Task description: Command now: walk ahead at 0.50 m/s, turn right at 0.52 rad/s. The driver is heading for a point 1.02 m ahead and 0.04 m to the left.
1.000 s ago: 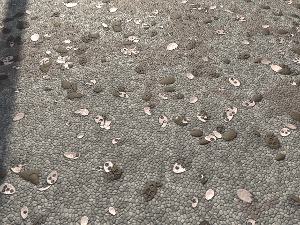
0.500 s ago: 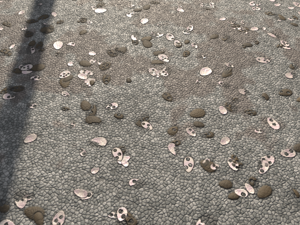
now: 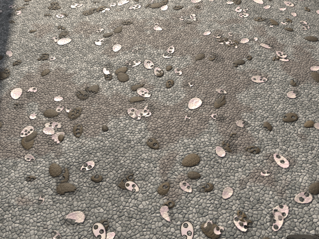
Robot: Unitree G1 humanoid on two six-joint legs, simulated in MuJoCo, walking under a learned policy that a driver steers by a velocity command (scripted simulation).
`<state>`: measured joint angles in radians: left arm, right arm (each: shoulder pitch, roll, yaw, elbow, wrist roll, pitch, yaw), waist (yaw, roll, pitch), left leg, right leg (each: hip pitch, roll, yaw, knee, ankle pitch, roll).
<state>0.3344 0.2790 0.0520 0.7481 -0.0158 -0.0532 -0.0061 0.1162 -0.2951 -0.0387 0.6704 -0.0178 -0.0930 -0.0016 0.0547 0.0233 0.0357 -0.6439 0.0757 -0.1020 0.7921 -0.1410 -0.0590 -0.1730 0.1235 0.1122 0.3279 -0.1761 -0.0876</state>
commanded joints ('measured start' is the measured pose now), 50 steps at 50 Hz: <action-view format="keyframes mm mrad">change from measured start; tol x32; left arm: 1 -3 182 52 -59 -8 -4 19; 50 -113 125 44 15 29 -62 5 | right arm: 1 -87 -50 -10 -74 7 -15 3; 12 305 -198 -81 28 27 -27 20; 50 83 -35 -29 54 38 51 18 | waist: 1 7 -93 -37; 11 -102 218 -364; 32 -121 61 13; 37 72 -269 -434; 50 -38 -70 20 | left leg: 1 146 -67 49 -178 201 -18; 9 416 -65 40 -372 111 97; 12 991 328 -705 -479 -316 365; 17 558 143 -267 -583 -21 269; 34 615 119 -19 -366 510 187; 38 -127 -51 -36 480 -386 79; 50 -14 44 24 37 188 54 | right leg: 1 -104 -197 162 -96 186 -132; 9 53 -218 257 174 274 -58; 13 -604 -96 88 941 -318 58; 32 -360 -159 -96 182 120 47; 36 597 -475 328 152 42 -171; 50 50 -352 -194 -219 252 -85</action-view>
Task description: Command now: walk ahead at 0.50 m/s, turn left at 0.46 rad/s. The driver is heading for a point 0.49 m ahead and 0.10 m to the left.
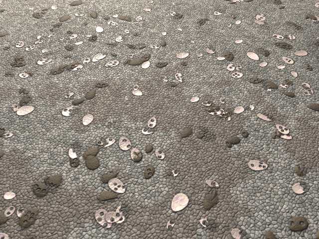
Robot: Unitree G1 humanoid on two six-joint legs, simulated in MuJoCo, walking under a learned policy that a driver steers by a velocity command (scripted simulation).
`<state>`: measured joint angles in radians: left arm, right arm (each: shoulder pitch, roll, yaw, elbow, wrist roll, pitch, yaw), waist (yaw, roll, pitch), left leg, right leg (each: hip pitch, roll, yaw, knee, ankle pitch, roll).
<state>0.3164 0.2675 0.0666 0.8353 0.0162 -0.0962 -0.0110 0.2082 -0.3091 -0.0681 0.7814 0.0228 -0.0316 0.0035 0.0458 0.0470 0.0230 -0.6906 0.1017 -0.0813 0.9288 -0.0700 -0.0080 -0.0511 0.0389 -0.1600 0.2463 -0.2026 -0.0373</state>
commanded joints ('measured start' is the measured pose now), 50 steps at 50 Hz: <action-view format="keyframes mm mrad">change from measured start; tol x32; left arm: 1 -80 147 32 -64 -6 -16 14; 50 -231 69 -29 -65 1 63 -4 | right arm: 1 -49 -14 4 -71 -3 -12 20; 50 83 -77 -6 -39 -54 67 -41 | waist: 1 -12 -85 45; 14 -169 110 -399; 50 -61 -85 -65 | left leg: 1 38 14 27 -147 140 8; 11 451 -167 198 -364 -76 165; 14 1117 241 -743 -639 -308 445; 21 516 64 -248 -707 176 319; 34 578 -27 -182 -351 337 124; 38 173 -144 -132 280 -603 -47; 50 570 4 -46 -494 -125 31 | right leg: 1 -60 -273 59 -143 277 -132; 11 91 -283 -77 425 908 -35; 13 -619 -1 16 1122 -318 83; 14 -726 -18 256 1192 -362 58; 33 -331 -38 206 211 298 18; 36 272 -412 568 258 980 -261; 41 -148 -291 503 56 134 -166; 50 -350 -131 299 65 -295 -20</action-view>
